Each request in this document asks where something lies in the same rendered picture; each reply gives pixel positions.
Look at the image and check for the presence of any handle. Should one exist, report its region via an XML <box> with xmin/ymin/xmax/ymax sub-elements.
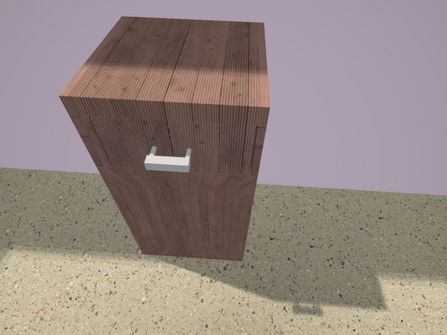
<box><xmin>144</xmin><ymin>147</ymin><xmax>191</xmax><ymax>172</ymax></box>

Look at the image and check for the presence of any drawer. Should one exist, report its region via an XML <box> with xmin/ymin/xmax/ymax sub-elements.
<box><xmin>80</xmin><ymin>116</ymin><xmax>256</xmax><ymax>175</ymax></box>

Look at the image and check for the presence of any cabinet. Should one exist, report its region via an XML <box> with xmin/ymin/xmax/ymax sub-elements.
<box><xmin>59</xmin><ymin>16</ymin><xmax>270</xmax><ymax>261</ymax></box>

